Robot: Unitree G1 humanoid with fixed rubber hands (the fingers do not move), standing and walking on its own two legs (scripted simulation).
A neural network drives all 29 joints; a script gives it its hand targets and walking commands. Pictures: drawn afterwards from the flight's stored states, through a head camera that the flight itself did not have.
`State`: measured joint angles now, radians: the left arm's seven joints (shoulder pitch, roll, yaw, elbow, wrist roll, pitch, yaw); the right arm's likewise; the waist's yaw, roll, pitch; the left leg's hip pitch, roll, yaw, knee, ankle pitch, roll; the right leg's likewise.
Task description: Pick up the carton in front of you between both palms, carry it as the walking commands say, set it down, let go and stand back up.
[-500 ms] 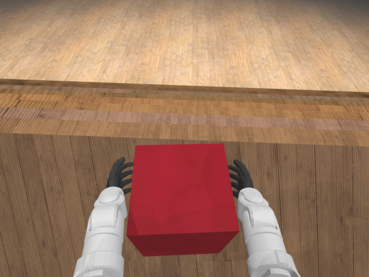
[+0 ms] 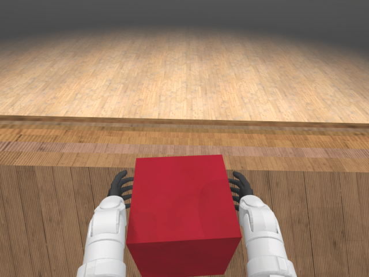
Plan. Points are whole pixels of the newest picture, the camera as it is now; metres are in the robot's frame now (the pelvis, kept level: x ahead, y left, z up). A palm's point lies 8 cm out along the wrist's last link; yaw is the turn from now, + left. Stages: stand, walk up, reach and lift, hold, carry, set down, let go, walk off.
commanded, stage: reach and lift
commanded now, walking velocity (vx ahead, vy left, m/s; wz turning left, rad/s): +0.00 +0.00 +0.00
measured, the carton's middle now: (181, 218) +0.29 +0.00 -0.05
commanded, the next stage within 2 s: hold in 0.78 s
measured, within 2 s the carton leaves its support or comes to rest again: neither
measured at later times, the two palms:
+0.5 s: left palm (116, 193) +0.31 +0.15 +0.04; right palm (246, 193) +0.31 -0.15 +0.04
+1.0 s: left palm (111, 193) +0.30 +0.15 +0.06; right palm (248, 193) +0.30 -0.15 +0.06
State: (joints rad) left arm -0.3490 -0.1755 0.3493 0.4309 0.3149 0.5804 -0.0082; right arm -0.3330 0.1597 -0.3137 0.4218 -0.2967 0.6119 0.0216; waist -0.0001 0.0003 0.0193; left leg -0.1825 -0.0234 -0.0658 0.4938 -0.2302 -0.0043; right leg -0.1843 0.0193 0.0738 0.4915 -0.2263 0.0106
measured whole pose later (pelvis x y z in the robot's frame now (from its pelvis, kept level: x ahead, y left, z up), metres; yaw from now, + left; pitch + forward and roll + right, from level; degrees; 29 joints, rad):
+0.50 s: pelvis +0.02 -0.01 +0.01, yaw +0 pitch -5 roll +0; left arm -0.29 -0.16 0.27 0.32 0.29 0.64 -0.02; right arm -0.26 0.15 -0.23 0.31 -0.28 0.66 0.01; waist 0.00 0.00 0.02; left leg -0.09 -0.02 -0.08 0.38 -0.20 -0.01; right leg -0.09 0.02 0.06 0.38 -0.20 0.00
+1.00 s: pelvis +0.01 +0.00 +0.01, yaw +0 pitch -7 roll +0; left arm -0.24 -0.15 0.21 0.18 0.25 0.73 0.00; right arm -0.23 0.14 -0.18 0.18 -0.24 0.75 0.01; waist 0.00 0.00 0.02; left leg -0.05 -0.02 -0.07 0.35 -0.18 -0.01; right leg -0.05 0.01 0.07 0.35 -0.18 0.01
